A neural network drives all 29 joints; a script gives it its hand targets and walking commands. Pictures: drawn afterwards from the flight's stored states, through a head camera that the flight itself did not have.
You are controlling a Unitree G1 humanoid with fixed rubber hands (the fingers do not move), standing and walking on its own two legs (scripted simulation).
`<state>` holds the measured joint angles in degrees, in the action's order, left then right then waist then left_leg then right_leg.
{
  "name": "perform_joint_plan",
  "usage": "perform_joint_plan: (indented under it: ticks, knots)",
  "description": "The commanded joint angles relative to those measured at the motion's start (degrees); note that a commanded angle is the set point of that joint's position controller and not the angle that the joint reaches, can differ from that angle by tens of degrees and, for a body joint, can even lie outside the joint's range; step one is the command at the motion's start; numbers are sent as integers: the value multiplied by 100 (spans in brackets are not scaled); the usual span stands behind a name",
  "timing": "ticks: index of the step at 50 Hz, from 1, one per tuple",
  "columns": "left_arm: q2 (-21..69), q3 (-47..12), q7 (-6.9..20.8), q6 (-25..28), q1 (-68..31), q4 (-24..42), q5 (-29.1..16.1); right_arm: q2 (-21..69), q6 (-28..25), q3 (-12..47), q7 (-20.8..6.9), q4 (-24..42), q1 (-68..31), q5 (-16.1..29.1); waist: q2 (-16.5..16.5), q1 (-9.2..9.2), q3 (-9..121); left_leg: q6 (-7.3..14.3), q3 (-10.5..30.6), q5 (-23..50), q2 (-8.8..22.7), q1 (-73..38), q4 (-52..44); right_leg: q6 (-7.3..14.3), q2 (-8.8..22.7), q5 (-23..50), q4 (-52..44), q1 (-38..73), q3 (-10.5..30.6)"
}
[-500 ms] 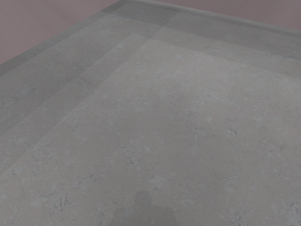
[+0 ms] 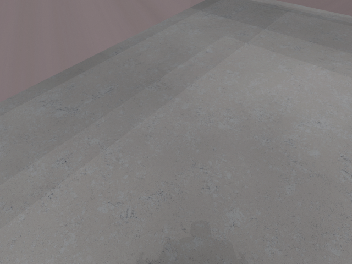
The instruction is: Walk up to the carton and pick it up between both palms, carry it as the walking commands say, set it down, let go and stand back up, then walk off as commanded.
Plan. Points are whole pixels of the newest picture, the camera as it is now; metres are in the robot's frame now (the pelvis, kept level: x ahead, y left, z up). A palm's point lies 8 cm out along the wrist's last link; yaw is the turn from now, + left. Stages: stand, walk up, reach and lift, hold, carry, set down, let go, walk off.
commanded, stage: walk off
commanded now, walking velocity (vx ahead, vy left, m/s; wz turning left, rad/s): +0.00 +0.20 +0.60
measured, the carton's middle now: out of the picture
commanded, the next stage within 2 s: stand in 1.00 s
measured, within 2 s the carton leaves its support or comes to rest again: rests again in 0.98 s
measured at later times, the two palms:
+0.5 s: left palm out of the picture -0.02 +0.43 -0.12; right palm out of the picture +0.15 -0.09 -0.11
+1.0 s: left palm out of the picture -0.17 +0.43 -0.10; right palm (177, 252) +0.20 +0.01 -0.11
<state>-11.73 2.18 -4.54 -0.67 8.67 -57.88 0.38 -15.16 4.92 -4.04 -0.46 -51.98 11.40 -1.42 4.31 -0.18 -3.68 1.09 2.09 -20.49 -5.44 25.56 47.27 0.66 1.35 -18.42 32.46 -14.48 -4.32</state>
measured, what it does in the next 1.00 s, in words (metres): steps to the left, turning left: left foot, then right foot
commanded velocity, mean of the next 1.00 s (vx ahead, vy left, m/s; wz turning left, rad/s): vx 0.00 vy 0.20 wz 0.59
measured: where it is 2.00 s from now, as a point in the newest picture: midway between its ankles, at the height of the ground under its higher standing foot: outside the picture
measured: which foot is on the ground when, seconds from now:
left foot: up 0.00-0.30, down 0.32-0.70, up 0.72-1.00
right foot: down 0.00-0.30, up 0.32-0.68, down 0.70-1.00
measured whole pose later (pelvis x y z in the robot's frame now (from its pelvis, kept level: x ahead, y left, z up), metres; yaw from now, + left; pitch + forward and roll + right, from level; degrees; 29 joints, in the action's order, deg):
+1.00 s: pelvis -0.04 +0.18 +0.01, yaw +35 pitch +0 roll +2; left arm -14.7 4.4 -1.9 -1.0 12.1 -57.2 1.3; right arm -17.7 5.5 -3.7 -4.4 -49.5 8.6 -0.2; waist 1.0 1.0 -5.5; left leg -6.5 -0.9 -20.7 4.4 25.2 50.3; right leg -3.5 11.0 -13.5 26.8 -11.6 -11.2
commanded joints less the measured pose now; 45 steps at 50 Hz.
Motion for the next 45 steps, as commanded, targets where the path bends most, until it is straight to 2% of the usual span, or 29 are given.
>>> perform_joint_plan:
  ticks: [1, 2, 3, 4, 5, 7, 11, 13, 14, 15, 16, 17, 18, 19, 21, 23, 25, 29, 30, 31, 33, 34, 35, 36, 37, 38, 41, 42, 45]
  knots:
    - [-1334, 383, -140, -5, -203, 378, 131, -890, 6, -187, -160, 670, -237, -95, -1389, 7, -62, -405, 432, -491, 954, 1205, 2415, 1216, 2894, 1929, -1839, 210, 1871]
    - [-1256, 373, -103, 61, -465, 456, 125, -945, 41, -250, -257, 656, -228, -101, -1534, -239, -279, -453, 558, -355, 1085, 1155, 2244, 1023, 2559, 2183, -1668, 192, 1448]
    - [-1144, 318, -49, 85, -367, 438, 94, -841, 57, -233, -322, 579, -249, -68, -1038, -183, -54, -578, 258, -13, 979, 1026, 1864, 767, 2033, 2376, -1555, 472, 760]
    - [-1223, 350, 0, 107, -302, 389, 100, -654, 52, -195, -365, 565, -263, 32, -1203, -195, 70, -629, 67, 5, 966, 945, 1528, 594, 1868, 2683, -1447, 637, 338]
    - [-1373, 428, 35, 68, 86, 298, 99, -474, -1, -127, -371, 600, -253, 101, -1346, 47, 282, -694, -219, 32, 919, 702, 1110, 523, 1743, 2656, -1440, 783, 136]
    - [-1522, 506, 116, 59, 430, 184, 120, -222, -44, -23, -438, 756, -642, 164, -1597, 333, 371, -761, -386, 35, 979, 392, 278, 643, 1811, 2570, -1276, 899, 114]
    - [-1761, 597, 246, 47, 592, 178, 49, -129, -81, -47, -278, 761, -544, 86, -1779, 340, 598, -711, -1060, 79, 741, -310, -855, 449, 1999, 2788, -801, 1002, -212]
    - [-1832, 632, 324, 42, 462, 206, -70, -168, -131, -114, -211, 628, -151, 25, -1842, 116, 745, -614, -1151, 773, 674, -860, -1775, 195, 1955, 2817, -275, 949, -316]
    - [-1685, 635, 336, 30, 555, 183, -5, -354, -204, -164, -164, 398, 254, -41, -1101, -57, 835, -543, -952, 1235, 676, -1524, -2198, -26, 1779, 2413, 469, 475, -525]
    - [-1282, 530, 377, 6, 465, 318, 13, -1163, -270, -332, -151, 381, 719, -149, 379, -465, 969, -87, 492, 3432, 1690, -2522, -2611, -430, 1054, 640, 1983, -886, -919]
    - [-756, 434, 337, -98, 249, 610, 144, -1912, -327, -441, -171, 404, 859, -142, 1989, -513, 990, 587, 2173, 5372, 2664, -2919, -2639, -565, 372, -2572, 3169, -2352, -459]
    - [-893, 533, 263, -222, -37, 580, 154, -1615, -344, -384, -174, 289, 944, -61, 1094, -550, 939, 940, 1676, 4964, 2628, -2460, -2652, -465, 682, -2165, 4006, -2051, 202]
    - [-673, 444, 202, -235, -166, 688, 40, -1596, -355, -310, -121, 314, 627, -78, 897, -492, 797, 1092, 1293, 3946, 2408, -2028, -2805, -373, 659, -1643, 3766, -1964, 352]
    - [-907, 418, 239, -212, 38, 592, 27, -1518, -323, -335, -96, 377, 288, -31, 551, -210, 752, 819, 663, 3142, 1909, -1981, -2653, -330, 782, -1161, 3595, -2002, 438]
    - [-1072, 468, 228, -220, 263, 350, 10, -1270, -339, -225, -64, 414, 172, -15, 863, -115, 917, 596, 573, 3376, 1572, -1983, -2445, -240, 709, -762, 3531, -1799, 275]
    - [-1131, 473, 193, -212, 242, 351, 74, -1045, -338, -126, -66, 423, 17, -34, 684, -30, 1096, 661, 737, 3547, 1516, -1796, -2376, -240, 569, -569, 3441, -1533, 249]
    - [-1075, 468, 196, -225, 210, 344, 74, -912, -320, -63, -76, 557, -135, 2, 392, -26, 910, 714, 849, 2840, 1557, -1420, -2455, -159, 410, -221, 3468, -1498, 174]
    - [-817, 274, 150, -205, -168, 589, -80, -1063, -242, -70, -79, 477, 93, 3, 588, -121, 504, 941, 1421, 2738, 1589, -820, -2521, -130, 288, -446, 1897, -938, 114]
    - [-936, 297, 123, -147, -29, 581, -101, -1059, -197, -47, -95, 455, 0, -40, 761, 15, 504, 934, 1581, 2837, 1567, -756, -2495, -112, 240, -617, 1470, -683, 191]
    - [-927, 272, 105, -108, 223, 431, -90, -924, -165, -14, -93, 499, -181, -38, 469, 59, 589, 903, 1789, 2843, 1567, -620, -2449, -79, 172, -562, 1039, -155, 182]
    - [-957, 293, 65, -101, 939, 194, -131, -887, -137, 9, -130, 520, -277, 23, 191, 389, 733, 555, 1566, 2326, 1142, -131, -1814, 7, 190, 278, -357, 921, 353]
    - [-1325, 381, 33, -73, 1530, 82, -45, -770, -148, 15, -67, 585, -408, 108, -793, 665, 796, 200, 1228, 1415, 658, 461, -969, 197, 962, 457, -1540, 1670, 1170]
    - [-1940, 498, 3, -34, 1417, 121, 108, -316, -151, 96, -35, 769, -416, 131, -2596, 617, 762, -160, 474, -743, 22, 1174, 623, 498, 2820, 1404, -1957, 1840, 2559]
    - [-1810, 504, -10, -57, 785, 256, 139, -703, -87, -14, -44, 733, -336, -50, -1841, 332, 520, -273, 515, -680, 536, 1187, 1848, 1082, 3166, 1903, -1969, 1169, 2550]
    - [-1665, 469, -43, -71, 390, 425, 100, -727, -76, -31, -133, 576, 112, -115, -1337, 0, 318, -274, 496, -526, 639, 950, 2000, 1042, 2995, 1803, -1988, 665, 2047]
    - [-1476, 460, -25, -63, -107, 555, 55, -751, -44, -62, -210, 520, 169, -59, -1376, -82, -39, -359, 386, -652, 709, 1020, 2208, 1118, 2934, 1454, -2084, 64, 1921]
    - [-1144, 335, 52, 11, -92, 558, 81, -813, 54, -110, -393, 487, -147, -65, -1117, -104, -82, -589, 162, 60, 785, 808, 2086, 708, 1923, 1906, -1675, 197, 652]
    - [-1303, 367, 43, 25, -78, 512, 91, -672, 22, -114, -427, 520, -132, -52, -1185, -101, 166, -669, 39, 119, 786, 766, 1898, 545, 1795, 1929, -1522, 492, 384]
    - [-1541, 493, 158, 59, 447, 337, 118, -463, -32, -8, -406, 636, -355, 88, -1546, 157, 378, -821, -281, 4, 890, 542, 961, 627, 1850, 2897, -1338, 878, 139]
